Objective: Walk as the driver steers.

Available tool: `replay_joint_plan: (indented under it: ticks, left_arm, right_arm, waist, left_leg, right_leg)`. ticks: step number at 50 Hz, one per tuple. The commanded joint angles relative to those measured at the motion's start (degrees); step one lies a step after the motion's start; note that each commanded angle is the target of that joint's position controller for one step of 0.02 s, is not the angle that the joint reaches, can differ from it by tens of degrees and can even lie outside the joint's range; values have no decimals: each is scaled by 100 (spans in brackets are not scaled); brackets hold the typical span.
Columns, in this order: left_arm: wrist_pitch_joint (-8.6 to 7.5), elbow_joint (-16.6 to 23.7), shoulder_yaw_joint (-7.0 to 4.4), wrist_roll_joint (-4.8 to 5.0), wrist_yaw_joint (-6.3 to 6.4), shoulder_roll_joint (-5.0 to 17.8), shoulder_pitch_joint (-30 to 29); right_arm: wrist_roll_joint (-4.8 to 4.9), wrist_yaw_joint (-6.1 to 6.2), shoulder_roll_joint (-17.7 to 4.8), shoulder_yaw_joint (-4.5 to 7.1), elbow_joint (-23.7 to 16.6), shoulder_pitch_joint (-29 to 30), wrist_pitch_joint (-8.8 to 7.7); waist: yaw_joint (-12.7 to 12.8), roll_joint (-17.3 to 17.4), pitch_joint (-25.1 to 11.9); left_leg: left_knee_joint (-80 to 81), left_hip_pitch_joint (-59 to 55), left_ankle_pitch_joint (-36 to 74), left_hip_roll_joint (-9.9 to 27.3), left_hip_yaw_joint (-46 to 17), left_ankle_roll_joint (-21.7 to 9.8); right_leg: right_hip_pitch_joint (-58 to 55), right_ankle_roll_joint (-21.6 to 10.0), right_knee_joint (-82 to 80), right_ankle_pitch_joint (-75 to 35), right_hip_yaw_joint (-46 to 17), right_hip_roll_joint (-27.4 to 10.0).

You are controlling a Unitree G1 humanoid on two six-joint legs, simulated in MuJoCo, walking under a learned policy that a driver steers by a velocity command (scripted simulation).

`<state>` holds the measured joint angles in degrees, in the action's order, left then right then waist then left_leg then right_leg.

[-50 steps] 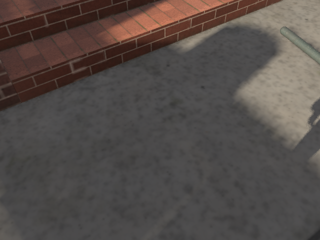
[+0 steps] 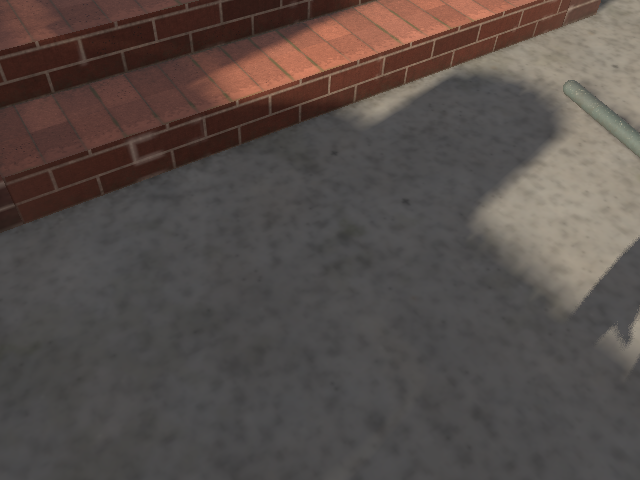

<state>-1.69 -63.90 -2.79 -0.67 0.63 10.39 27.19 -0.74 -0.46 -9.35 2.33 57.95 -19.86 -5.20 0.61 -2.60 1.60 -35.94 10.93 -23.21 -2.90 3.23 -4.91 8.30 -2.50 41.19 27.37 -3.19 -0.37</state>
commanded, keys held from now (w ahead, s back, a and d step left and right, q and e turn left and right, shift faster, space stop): w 1.00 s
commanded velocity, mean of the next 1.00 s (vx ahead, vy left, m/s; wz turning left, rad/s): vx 0.47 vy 0.00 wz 0.00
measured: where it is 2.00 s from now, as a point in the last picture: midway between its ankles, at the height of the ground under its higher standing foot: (305, 285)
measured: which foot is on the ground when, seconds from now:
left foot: down 0.00-0.42, up 0.44-0.96, down 0.98-1.00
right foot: up 0.00-0.40, down 0.42-1.00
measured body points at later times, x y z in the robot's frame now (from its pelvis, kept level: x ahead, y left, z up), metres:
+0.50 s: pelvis +0.22 -0.01 +0.00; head +0.25 -0.01 +0.45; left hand +0.34 +0.23 -0.13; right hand +0.17 -0.24 -0.15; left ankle +0.05 +0.08 -0.62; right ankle +0.30 -0.06 -0.72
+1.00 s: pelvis +0.50 +0.02 +0.00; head +0.54 +0.03 +0.45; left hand +0.37 +0.24 -0.14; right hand +0.70 -0.18 -0.11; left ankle +0.61 +0.10 -0.73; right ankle +0.31 -0.06 -0.71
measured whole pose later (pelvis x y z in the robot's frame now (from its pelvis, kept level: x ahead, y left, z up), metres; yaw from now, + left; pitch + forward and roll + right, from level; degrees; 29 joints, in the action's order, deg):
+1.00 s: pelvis +0.50 +0.02 +0.00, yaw +0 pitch +0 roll +0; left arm -5.2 -63.8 -0.6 -0.9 0.9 9.5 29.4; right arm -1.9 -0.8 -9.6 1.5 50.1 0.7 -4.6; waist 3.5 -0.3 4.3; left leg -29.5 25.1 -4.5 -1.1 6.2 -6.8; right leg -4.2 -4.0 27.6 25.5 3.9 2.4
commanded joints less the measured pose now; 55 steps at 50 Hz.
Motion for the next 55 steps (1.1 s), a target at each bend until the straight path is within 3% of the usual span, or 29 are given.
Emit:
replay_joint_plan:
  ticks: [1, 2, 3, 5, 7, 10, 14, 17, 19, 20, 21, 22, 23, 24, 25, 27, 30, 34, 38, 43, 46, 48, 49, 50, 51, 52, 53, 54, 55]
  left_arm:
    - [-214, 906, -66, -171, -37, 533, -1436]
    - [-235, 839, -25, -134, -60, 332, -1268]
    - [-251, 802, -13, -77, -103, 259, -1236]
    - [-178, 833, -56, -101, -181, 304, -1253]
    - [-97, 884, -65, -104, -223, 269, -1350]
    - [-49, 1191, -8, -82, -256, 179, -2119]
    - [-30, 1543, 89, -14, -260, 146, -2988]
    - [-51, 1486, 3, -10, -174, 420, -2597]
    - [-129, 1055, -133, 7, -102, 639, -1310]
    - [-168, 790, -218, -41, -53, 785, -532]
    - [-192, 670, -346, -182, -12, 1278, 240]
    - [-148, 744, -364, -163, -77, 1416, 80]
    - [-141, 801, -332, 32, -127, 1230, -609]
    - [-184, 916, -217, 68, -144, 832, -1150]
    - [-250, 869, -133, 31, -160, 534, -1302]
    - [-375, 693, -17, -12, -103, 276, -1164]
    - [-484, 496, -5, -5, -72, 441, -700]
    - [-474, 404, 34, 13, -77, 535, -174]
    - [-474, 306, 91, 22, -47, 498, 318]
    - [-443, 152, 114, -64, 34, 544, 744]
    - [-432, 136, 87, -100, 77, 662, 544]
    - [-412, 140, 58, -82, 73, 785, 361]
    - [-413, 200, 70, -27, 59, 772, 231]
    - [-434, 440, 165, 113, 14, 433, 289]
    - [-428, 402, 116, 218, -18, 340, 774]
    - [-396, 470, 8, 65, 2, 709, 307]
    - [-423, 637, 14, 22, -24, 619, -209]
    - [-417, 672, 15, 8, -43, 491, -404]
    - [-346, 710, -2, -84, -71, 432, -454]
  right_arm:
    - [-30, 29, -889, 217, 422, -1943, 48]
    - [-52, 27, -749, 162, 247, -1462, 55]
    - [-80, 34, -644, 108, 163, -1140, 51]
    - [-61, 70, -450, -6, 195, -1031, -4]
    - [-29, 104, -407, -67, 365, -1342, -41]
    - [-25, 134, -439, -138, 435, -1450, -71]
    - [-26, 170, -549, -177, 477, -1384, -106]
    - [-9, 188, -736, -153, 498, -1219, -145]
    - [-24, 202, -883, -110, 474, -1035, -103]
    - [-9, 176, -909, -101, 442, -955, -83]
    - [-11, 135, -607, -163, 294, -1079, -74]
    - [145, 68, -185, -171, 272, -1632, -47]
    - [10, 67, -667, -70, 135, -1112, -26]
    - [-32, 28, -770, -21, -60, -512, -41]
    - [-36, 10, -653, -17, -102, -339, -44]
    - [-135, -37, -357, -44, -53, -498, 101]
    - [-144, -87, -309, -24, -177, -250, 237]
    - [-105, -122, -459, 3, -592, 933, 295]
    - [-37, -143, -373, -44, -842, 1766, 276]
    - [-33, -136, -396, -64, -1092, 2485, 226]
    - [-33, -103, -481, -22, -1114, 2286, 149]
    - [-44, -13, -661, 95, -729, 1077, 79]
    - [-125, 46, -869, 196, -413, 76, 23]
    - [-287, 111, -1436, 351, -267, -866, -3]
    - [-175, 33, -1590, 417, -249, -855, 84]
    - [-7, -17, -1345, 368, -294, -287, 120]
    - [24, -40, -984, 268, -367, 216, 88]
    - [-6, -46, -687, 187, -356, 449, 42]
    - [-13, -19, -479, 115, -263, 430, -3]
  waist:
    - [-746, 1031, 854]
    - [-505, 592, 838]
    - [-339, 420, 760]
    - [-182, 637, 654]
    - [-143, 777, 557]
    - [-181, 818, 694]
    - [-229, 969, 867]
    - [81, 926, 521]
    - [626, 848, -182]
    - [947, 727, -543]
    - [1062, 15, -1152]
    - [563, -962, -1598]
    - [428, -275, -841]
    - [274, 32, -141]
    - [69, 358, 274]
    - [-272, 327, 299]
    - [-345, 153, 356]
    - [-92, 108, 562]
    - [170, -25, 523]
    - [374, -125, 564]
    - [123, -193, 455]
    - [-389, -214, -157]
    - [-808, -120, -666]
    - [-1002, 617, -1468]
    - [-721, 1463, -2020]
    - [-534, 674, -1251]
    - [-401, 476, -523]
    - [-202, 286, -87]
    - [-33, 359, 58]
  left_leg:
    - [2316, -2034, 1087, 2304, -3608, -807]
    - [2241, -1736, 1674, 2136, -3017, -765]
    - [2341, -1563, 1896, 1898, -2515, -695]
    - [2467, -1495, 2501, 1520, -1788, -550]
    - [2412, -1633, 3534, 1382, -1361, -476]
    - [2591, -1379, 4087, 1278, -1006, -466]
    - [2770, -950, 4522, 1268, -729, -453]
    - [2100, -1199, 6256, 1432, -565, -381]
    - [536, -1321, 6848, 1390, -463, -295]
    - [-603, -733, 6000, 1207, -371, -252]
    - [-2486, 306, 3566, 808, -147, -221]
    - [-4577, 2046, -525, -252, -282, -56]
    - [-4725, 2622, -34, 147, -677, -172]
    - [-4432, 2673, 479, 410, -641, -203]
    - [-4023, 2375, 700, 597, -640, -195]
    - [-3446, 1699, 784, 791, -653, -77]
    - [-2951, 1865, 1027, 853, -437, 60]
    - [-1948, 2727, 1867, 966, -202, 252]
    - [-813, 2726, 2442, 790, 29, 320]
    - [-13, 2822, 2170, 555, 182, 176]
    - [400, 2191, 1530, 321, 270, -85]
    - [812, 690, 1391, -48, 395, -328]
    - [1010, -736, 1648, 211, 118, -516]
    - [1061, -2445, 1111, 1730, -1689, -961]
    - [1816, -3153, 1165, 2835, -4197, -1678]
    - [1997, -2473, 916, 2539, -3651, -1528]
    - [2203, -1640, 1089, 2328, -2864, -1354]
    - [2424, -934, 1544, 2042, -2292, -1107]
    - [2525, -516, 1862, 1791, -1889, -905]
  right_leg:
    - [3707, -238, 2511, 27, 245, 42]
    - [3539, -259, 2677, -434, 180, -121]
    - [3388, -248, 2614, -789, 214, -236]
    - [3247, -179, 2352, -1101, 384, -297]
    - [3328, -141, 2243, -1296, 605, -177]
    - [3346, -84, 1474, -1667, 869, -69]
    - [2496, -176, -119, -2122, 1120, 102]
    - [1513, -486, -511, -2014, 1172, 351]
    - [261, -684, -907, -1935, 1079, 553]
    - [-826, -792, -1231, -1885, 866, 346]
    - [-1924, -1065, -1418, -644, -779, -1055]
    - [-2670, -1909, -2496, 5, -3845, -2366]
    - [-1854, -1865, -2993, 826, -3640, -2141]
    - [-999, -1696, -3146, 623, -2782, -1971]
    - [-242, -1495, -3324, -178, -2178, -1736]
    - [448, -1169, -3396, -1267, -1266, -1293]
    - [520, -1113, -3495, -2087, -651, -1079]
    - [73, -975, -3659, -2618, -337, -955]
    - [-451, -759, -3510, -3484, -51, -851]
    - [-1471, -855, -3120, -4428, 0, -1071]
    - [-1724, -833, -2546, -5775, 123, -1203]
    - [-1579, -690, -1222, -6927, 279, -1090]
    - [-803, -586, -84, -6160, 416, -916]
    - [814, -408, 1838, -3835, 706, -464]
    - [2288, -279, 3626, 171, 565, 531]
    - [2782, -358, 3832, -241, 41, 117]
    - [2871, -356, 3593, -698, 37, -94]
    - [2657, -342, 3194, -962, 61, -290]
    - [2406, -297, 2860, -1075, 50, -415]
